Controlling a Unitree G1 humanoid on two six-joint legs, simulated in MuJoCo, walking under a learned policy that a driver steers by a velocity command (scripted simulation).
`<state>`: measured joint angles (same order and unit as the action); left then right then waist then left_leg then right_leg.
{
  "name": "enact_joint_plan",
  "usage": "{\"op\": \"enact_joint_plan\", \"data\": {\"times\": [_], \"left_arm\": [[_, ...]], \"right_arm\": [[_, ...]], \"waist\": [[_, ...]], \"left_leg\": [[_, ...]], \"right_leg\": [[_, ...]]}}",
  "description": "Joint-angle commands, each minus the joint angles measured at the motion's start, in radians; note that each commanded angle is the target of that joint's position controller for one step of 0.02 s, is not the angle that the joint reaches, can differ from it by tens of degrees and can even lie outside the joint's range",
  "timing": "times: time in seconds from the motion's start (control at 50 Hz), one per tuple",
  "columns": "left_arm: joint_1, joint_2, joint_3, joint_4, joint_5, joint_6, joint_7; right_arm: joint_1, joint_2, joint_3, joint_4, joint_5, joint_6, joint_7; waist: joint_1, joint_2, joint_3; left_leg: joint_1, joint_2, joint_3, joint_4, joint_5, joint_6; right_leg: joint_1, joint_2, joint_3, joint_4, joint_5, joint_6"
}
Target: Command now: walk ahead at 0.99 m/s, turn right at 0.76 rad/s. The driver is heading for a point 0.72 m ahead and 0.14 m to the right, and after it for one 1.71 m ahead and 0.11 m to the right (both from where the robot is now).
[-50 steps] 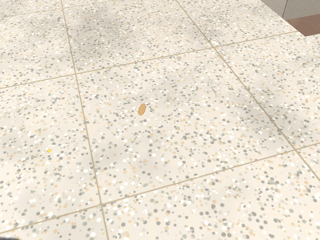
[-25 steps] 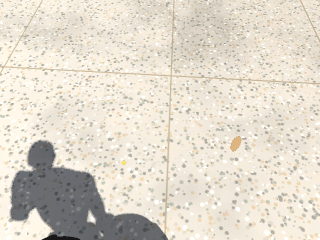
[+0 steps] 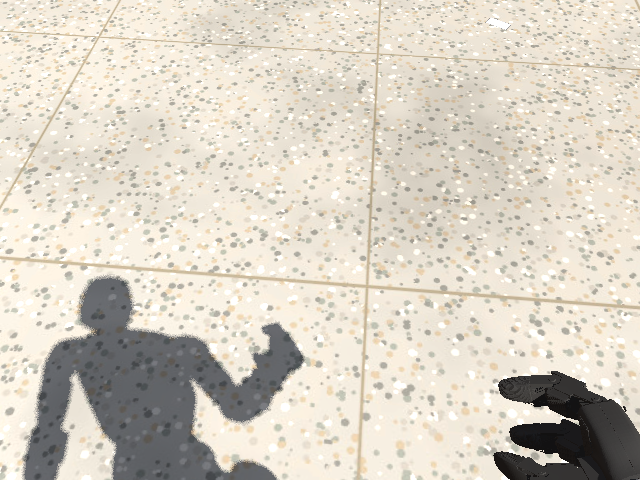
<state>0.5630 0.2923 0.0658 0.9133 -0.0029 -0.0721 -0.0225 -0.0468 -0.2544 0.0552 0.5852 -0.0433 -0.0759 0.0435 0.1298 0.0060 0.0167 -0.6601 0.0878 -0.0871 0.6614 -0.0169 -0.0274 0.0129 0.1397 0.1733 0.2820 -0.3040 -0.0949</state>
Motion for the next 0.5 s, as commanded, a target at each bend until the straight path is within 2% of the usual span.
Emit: {"op": "enact_joint_plan", "data": {"times": [0.02, 0.04, 0.06, 0.08, 0.1, 0.12, 0.14, 0.16, 0.18, 0.2, 0.24, 0.28, 0.34, 0.36, 0.38, 0.4, 0.42, 0.44, 0.46, 0.48, 0.5], "left_arm": [[-0.106, 0.199, 0.053, -0.099, -0.013, -0.024, 0.000], [-0.090, 0.209, 0.056, -0.092, -0.009, -0.019, 0.006], [-0.084, 0.228, 0.060, -0.086, -0.002, -0.015, 0.007], [-0.108, 0.238, 0.063, -0.090, 0.000, -0.017, 0.003], [-0.141, 0.169, 0.044, -0.116, 0.000, -0.028, 0.004], [-0.067, 0.005, 0.004, -0.160, -0.035, -0.028, 0.015], [-0.105, 0.065, -0.002, -0.179, -0.016, -0.012, 0.019], [-0.219, 0.113, 0.009, -0.172, 0.005, 0.003, 0.017], [-0.280, 0.110, 0.011, -0.177, 0.017, 0.010, 0.004], [-0.313, 0.095, 0.011, -0.183, 0.023, 0.020, -0.011], [-0.349, 0.042, 0.000, -0.214, 0.033, 0.049, -0.032], [-0.426, 0.016, -0.014, -0.266, 0.036, 0.068, -0.044], [-0.527, 0.018, -0.034, -0.340, 0.035, 0.067, -0.067], [-0.561, 0.027, -0.039, -0.355, 0.033, 0.067, -0.075], [-0.601, 0.029, -0.044, -0.362, 0.034, 0.067, -0.083], [-0.622, 0.027, -0.049, -0.368, 0.034, 0.067, -0.087], [-0.624, 0.039, -0.048, -0.359, 0.033, 0.066, -0.087], [-0.588, 0.052, -0.045, -0.347, 0.034, 0.064, -0.083], [-0.512, 0.079, -0.036, -0.323, 0.033, 0.062, -0.076], [-0.367, 0.117, -0.019, -0.283, 0.035, 0.059, -0.066], [-0.148, 0.163, 0.007, -0.215, 0.035, 0.056, -0.049]], "right_arm": [[-0.019, -0.124, -0.040, -0.046, 0.008, -0.006, -0.013], [0.015, -0.143, -0.051, -0.036, 0.006, -0.010, -0.022], [0.113, -0.170, -0.069, -0.007, 0.004, -0.015, -0.034], [0.268, -0.200, -0.088, 0.030, 0.000, -0.021, -0.049], [0.482, -0.278, -0.121, 0.052, -0.020, -0.025, -0.072], [0.526, -0.347, -0.138, 0.061, -0.056, -0.018, -0.077], [0.463, -0.327, -0.152, 0.072, -0.026, -0.005, -0.075], [0.376, -0.215, -0.131, 0.059, -0.017, -0.005, -0.070], [0.349, -0.159, -0.118, 0.074, -0.015, -0.008, -0.062], [0.358, -0.139, -0.112, 0.095, -0.019, -0.010, -0.060], [0.412, -0.095, -0.101, 0.156, 0.000, -0.026, -0.054], [0.428, -0.072, -0.097, 0.189, 0.021, -0.040, -0.042], [0.379, -0.094, -0.101, 0.203, 0.020, -0.055, -0.044], [0.362, -0.111, -0.104, 0.205, 0.018, -0.057, -0.047], [0.379, -0.122, -0.105, 0.217, 0.019, -0.057, -0.049], [0.395, -0.145, -0.108, 0.224, 0.017, -0.058, -0.051], [0.434, -0.165, -0.112, 0.232, 0.017, -0.055, -0.055], [0.457, -0.204, -0.120, 0.231, 0.017, -0.049, -0.062], [0.453, -0.239, -0.130, 0.227, 0.016, -0.036, -0.071], [0.427, -0.273, -0.139, 0.216, 0.012, -0.020, -0.077], [0.376, -0.283, -0.142, 0.192, 0.009, -0.005, -0.078]], "waist": [[-0.075, -0.036, 0.044], [-0.088, -0.035, 0.007], [-0.134, -0.017, -0.069], [-0.221, -0.007, -0.159], [-0.316, 0.054, -0.285], [-0.249, 0.295, -0.409], [-0.225, 0.306, -0.366], [-0.230, 0.156, -0.194], [-0.220, 0.070, -0.101], [-0.205, 0.063, -0.057], [-0.171, 0.108, -0.007], [-0.152, 0.101, 0.012], [-0.110, 0.095, 0.059], [-0.102, 0.068, 0.080], [-0.112, 0.037, 0.104], [-0.109, 0.029, 0.117], [-0.112, 0.028, 0.099], [-0.084, 0.059, 0.061], [-0.034, 0.088, 0.012], [0.049, 0.102, -0.068], [0.144, 0.101, -0.158]], "left_leg": [[0.370, -0.068, 0.081, -0.110, 0.088, 0.000], [0.410, -0.090, 0.085, -0.138, 0.014, 0.008], [0.522, -0.120, 0.098, -0.156, -0.076, 0.021], [0.718, -0.086, 0.081, -0.140, -0.126, 0.034], [0.941, 0.111, -0.112, -0.150, -0.435, 0.070], [1.143, 0.417, -0.608, -0.305, -0.715, 0.150], [1.057, 0.411, -0.799, -0.411, -0.856, 0.196], [0.917, 0.341, -0.591, -0.405, -0.765, 0.173], [0.802, 0.289, -0.405, -0.394, -0.533, 0.155], [0.733, 0.246, -0.276, -0.402, -0.358, 0.135], [0.670, 0.209, -0.113, -0.411, -0.140, 0.106], [0.666, 0.202, 0.004, -0.435, 0.038, 0.094], [0.584, 0.154, 0.187, -0.500, 0.180, 0.075], [0.557, 0.138, 0.241, -0.532, 0.185, 0.068], [0.546, 0.115, 0.291, -0.550, 0.253, 0.058], [0.543, 0.109, 0.333, -0.544, 0.403, 0.051], [0.580, 0.102, 0.355, -0.494, 0.661, 0.039], [0.626, 0.118, 0.359, -0.410, 0.877, 0.032], [0.654, 0.138, 0.356, -0.291, 1.024, 0.026], [0.638, 0.160, 0.343, -0.094, 1.100, 0.030], [0.541, 0.174, 0.317, 0.178, 1.055, 0.044]], "right_leg": [[-0.297, -0.200, 0.206, -0.100, 0.386, -0.104], [-0.229, -0.201, 0.203, -0.003, 0.520, -0.085], [-0.191, -0.179, 0.177, 0.167, 0.663, -0.063], [-0.261, -0.138, 0.148, 0.395, 0.656, -0.040], [-0.410, -0.091, 0.087, 0.709, 0.438, -0.028], [-0.685, -0.011, -0.019, 1.022, -0.223, -0.007], [-0.816, -0.086, -0.066, 1.131, -0.120, -0.022], [-0.852, -0.148, -0.088, 1.115, -0.026, -0.023], [-0.831, -0.180, -0.095, 1.062, 0.024, -0.017], [-0.806, -0.201, -0.096, 1.035, 0.031, -0.010], [-0.806, -0.230, -0.107, 1.017, 0.025, -0.004], [-0.861, -0.241, -0.129, 1.005, 0.052, -0.003], [-0.814, -0.234, -0.181, 0.833, 0.215, -0.008], [-0.766, -0.227, -0.214, 0.732, 0.260, -0.015], [-0.712, -0.205, -0.271, 0.638, 0.293, -0.027], [-0.639, -0.177, -0.318, 0.559, 0.306, -0.046], [-0.572, -0.126, -0.369, 0.525, 0.304, -0.061], [-0.503, -0.091, -0.387, 0.505, 0.281, -0.076], [-0.412, -0.060, -0.385, 0.494, 0.241, -0.091], [-0.249, -0.035, -0.363, 0.490, 0.204, -0.113], [-0.004, -0.029, -0.302, 0.451, 0.183, -0.152]]}}
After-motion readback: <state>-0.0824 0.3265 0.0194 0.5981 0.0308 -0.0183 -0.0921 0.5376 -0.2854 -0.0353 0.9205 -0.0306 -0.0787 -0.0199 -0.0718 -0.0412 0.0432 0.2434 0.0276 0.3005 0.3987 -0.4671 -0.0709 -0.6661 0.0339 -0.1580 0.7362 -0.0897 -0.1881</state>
